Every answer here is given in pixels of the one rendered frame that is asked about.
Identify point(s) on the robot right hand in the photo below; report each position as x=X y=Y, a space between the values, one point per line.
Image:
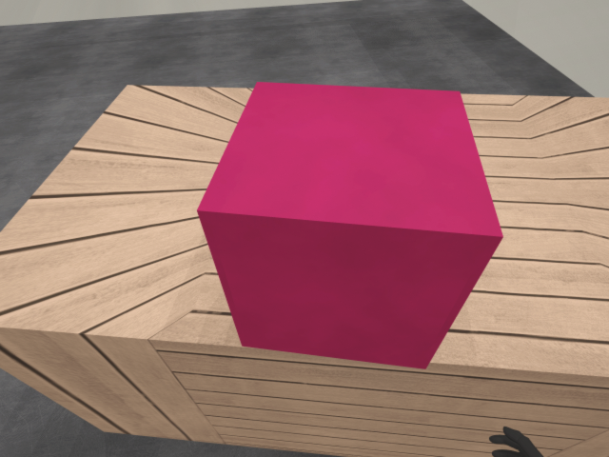
x=514 y=439

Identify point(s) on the carton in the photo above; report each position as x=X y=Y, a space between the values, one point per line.
x=349 y=222

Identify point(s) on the pedestal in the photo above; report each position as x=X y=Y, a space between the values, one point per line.
x=111 y=304

